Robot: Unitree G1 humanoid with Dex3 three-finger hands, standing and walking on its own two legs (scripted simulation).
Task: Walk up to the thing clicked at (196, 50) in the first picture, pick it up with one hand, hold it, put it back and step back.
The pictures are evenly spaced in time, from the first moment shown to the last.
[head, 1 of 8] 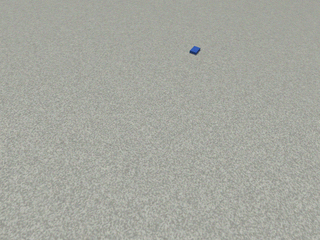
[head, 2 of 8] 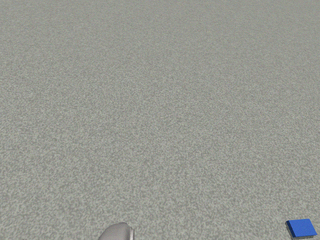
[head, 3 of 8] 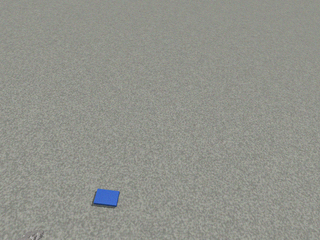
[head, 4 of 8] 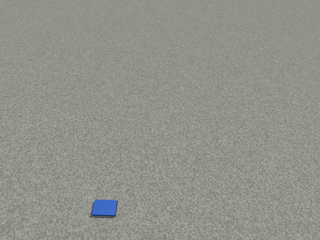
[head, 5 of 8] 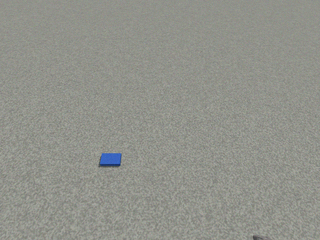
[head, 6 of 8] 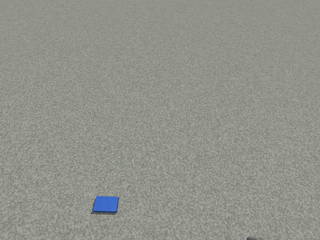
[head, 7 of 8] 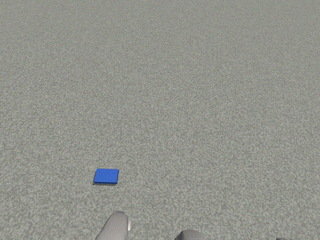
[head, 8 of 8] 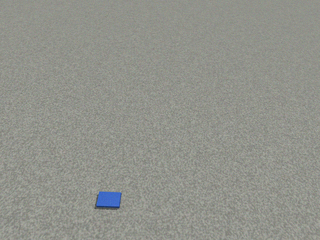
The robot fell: no
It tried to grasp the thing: no
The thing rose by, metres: 0.00
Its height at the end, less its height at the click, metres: +0.00
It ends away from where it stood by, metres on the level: 0.00
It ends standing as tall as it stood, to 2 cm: yes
